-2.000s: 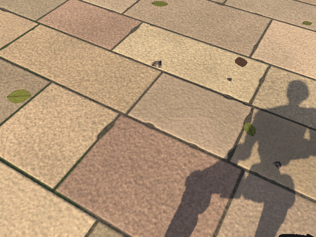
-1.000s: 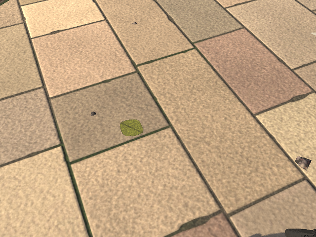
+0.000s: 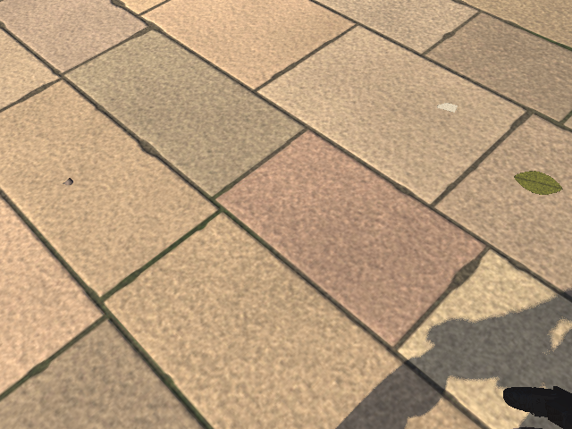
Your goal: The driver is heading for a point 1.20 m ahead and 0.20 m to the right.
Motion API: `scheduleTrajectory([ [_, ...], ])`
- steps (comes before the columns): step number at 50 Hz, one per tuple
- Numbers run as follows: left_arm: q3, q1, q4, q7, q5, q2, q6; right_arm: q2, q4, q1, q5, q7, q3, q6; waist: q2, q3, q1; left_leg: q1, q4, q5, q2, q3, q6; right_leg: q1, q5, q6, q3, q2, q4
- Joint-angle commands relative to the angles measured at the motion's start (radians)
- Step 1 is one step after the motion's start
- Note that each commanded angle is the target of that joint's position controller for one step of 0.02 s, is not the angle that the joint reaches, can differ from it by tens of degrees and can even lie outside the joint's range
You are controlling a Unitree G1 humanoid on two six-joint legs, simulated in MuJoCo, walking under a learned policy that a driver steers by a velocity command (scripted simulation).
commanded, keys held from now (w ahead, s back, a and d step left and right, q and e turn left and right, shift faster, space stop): w+e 0.64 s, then w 0.14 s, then w+q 0.22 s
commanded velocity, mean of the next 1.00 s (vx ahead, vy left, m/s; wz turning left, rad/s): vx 0.50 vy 0.00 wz -0.44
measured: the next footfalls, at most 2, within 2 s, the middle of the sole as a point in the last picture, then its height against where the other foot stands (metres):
left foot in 0.14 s outside the picture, level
right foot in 0.64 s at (410, 426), level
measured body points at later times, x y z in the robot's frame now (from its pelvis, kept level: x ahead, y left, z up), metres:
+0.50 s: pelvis +0.27 +0.02 +0.00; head +0.30 +0.01 +0.45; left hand +0.55 +0.20 -0.08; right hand +0.21 -0.26 -0.12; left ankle +0.23 +0.15 -0.74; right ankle +0.37 -0.17 -0.69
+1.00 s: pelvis +0.52 -0.13 +0.00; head +0.54 -0.14 +0.45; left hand +0.71 +0.09 -0.11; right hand +0.56 -0.43 -0.11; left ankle +0.77 -0.05 -0.68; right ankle +0.43 -0.17 -0.74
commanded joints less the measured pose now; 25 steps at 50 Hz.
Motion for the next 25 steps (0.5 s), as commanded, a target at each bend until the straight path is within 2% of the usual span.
scheduleTrajectory([
  [1, 0.047, 0.025, -0.053, 0.011, -0.008, 0.170, -0.001, -0.069, -0.079, -0.092, 0.016, 0.011, -0.014, -0.018, -0.113, -0.054, 0.013, 0.186, -0.127, 0.103, -0.083, 0.057, -0.005, -0.088, 0.190, -0.128, 0.172, -0.199, -0.068],
  [4, 0.047, 0.031, -0.054, 0.015, -0.005, 0.162, 0.005, -0.112, -0.078, -0.072, 0.021, 0.020, -0.034, -0.032, -0.140, -0.058, -0.014, 0.222, -0.191, 0.010, -0.084, 0.027, 0.035, 0.003, 0.141, -0.102, 0.275, -0.239, 0.022],
  [5, 0.047, 0.013, -0.061, 0.015, -0.003, 0.156, 0.007, -0.122, -0.065, -0.021, 0.021, 0.019, -0.043, -0.038, -0.152, -0.066, -0.047, 0.287, -0.219, -0.006, -0.084, 0.036, 0.057, 0.003, 0.156, -0.088, 0.287, -0.235, 0.063],
  [6, 0.038, 0.003, -0.070, 0.013, 0.002, 0.130, 0.005, -0.144, -0.044, 0.067, 0.014, 0.014, -0.057, -0.043, -0.149, -0.111, -0.095, 0.423, -0.244, -0.009, -0.071, 0.041, 0.089, -0.021, 0.205, -0.059, 0.265, -0.195, 0.154],
  [7, 0.016, -0.003, -0.089, 0.008, 0.013, 0.072, -0.001, -0.194, -0.033, 0.207, -0.005, 0.006, -0.073, -0.047, -0.073, -0.234, -0.160, 0.657, -0.227, -0.069, 0.075, -0.091, 0.155, -0.116, 0.134, -0.022, 0.195, -0.141, 0.398],
  [8, -0.006, 0.137, -0.116, 0.007, -0.004, 0.001, -0.011, -0.280, -0.004, 0.310, -0.022, 0.004, -0.093, -0.035, 0.227, -0.370, -0.113, 0.997, -0.291, -0.244, 0.313, -0.532, 0.324, -0.453, -0.284, 0.050, 0.053, 0.006, 0.740],
  [9, 0.003, 0.152, -0.104, 0.009, -0.021, 0.090, -0.013, -0.215, 0.004, 0.321, 0.006, 0.011, -0.084, -0.028, 0.258, -0.351, -0.127, 1.003, -0.359, -0.501, 0.364, -0.726, 0.352, -0.615, -0.341, 0.066, 0.051, -0.068, 0.907],
  [10, 0.022, 0.052, -0.106, 0.009, -0.018, 0.161, -0.008, -0.141, -0.011, 0.272, 0.010, 0.006, -0.064, -0.022, 0.143, -0.215, -0.158, 0.890, -0.379, -0.523, 0.312, -0.574, 0.304, -0.654, -0.244, 0.074, 0.048, -0.109, 0.960],
  [11, 0.026, -0.019, -0.122, 0.011, -0.004, 0.164, -0.002, -0.117, -0.013, 0.226, 0.003, 0.003, -0.053, -0.014, 0.074, -0.136, -0.151, 0.773, -0.382, -0.394, 0.265, -0.423, 0.267, -0.635, -0.168, 0.079, 0.013, -0.141, 0.952],
  [12, 0.028, -0.060, -0.138, 0.007, 0.007, 0.152, -0.002, -0.096, -0.006, 0.196, -0.001, 0.002, -0.045, -0.009, 0.056, -0.075, -0.135, 0.674, -0.401, -0.268, 0.223, -0.321, 0.256, -0.615, -0.120, 0.081, 0.010, -0.166, 0.909],
  [14, 0.028, -0.055, -0.149, -0.005, -0.004, 0.116, 0.006, -0.073, 0.008, 0.174, -0.006, 0.000, -0.037, -0.012, 0.093, -0.039, -0.099, 0.571, -0.449, -0.149, 0.174, -0.182, 0.240, -0.547, -0.078, 0.081, -0.004, -0.203, 0.847],
  [16, 0.019, -0.061, -0.158, -0.010, -0.007, 0.077, 0.017, -0.084, 0.029, 0.177, 0.005, 0.001, -0.042, -0.017, 0.090, -0.024, -0.088, 0.539, -0.487, -0.080, 0.174, -0.101, 0.254, -0.546, -0.069, 0.089, -0.025, -0.216, 0.789],
  [19, 0.009, -0.113, -0.178, -0.014, 0.003, 0.059, 0.022, -0.130, 0.058, 0.185, 0.003, -0.001, -0.057, -0.019, 0.055, -0.016, -0.091, 0.556, -0.516, 0.027, 0.195, -0.011, 0.273, -0.580, 0.021, 0.107, -0.033, -0.231, 0.670],
  [23, -0.001, -0.214, -0.192, -0.036, 0.001, 0.043, 0.010, -0.159, 0.087, 0.192, 0.009, -0.006, -0.061, -0.006, 0.039, 0.002, -0.125, 0.580, -0.514, 0.093, 0.163, 0.139, 0.236, -0.529, 0.223, 0.095, -0.085, -0.219, 0.446],
  [25, -0.004, -0.274, -0.209, -0.047, -0.001, 0.038, 0.006, -0.176, 0.105, 0.221, 0.016, -0.007, -0.064, 0.001, 0.035, 0.018, -0.146, 0.610, -0.509, 0.097, 0.169, 0.181, 0.222, -0.503, 0.248, 0.081, -0.120, -0.206, 0.362],
])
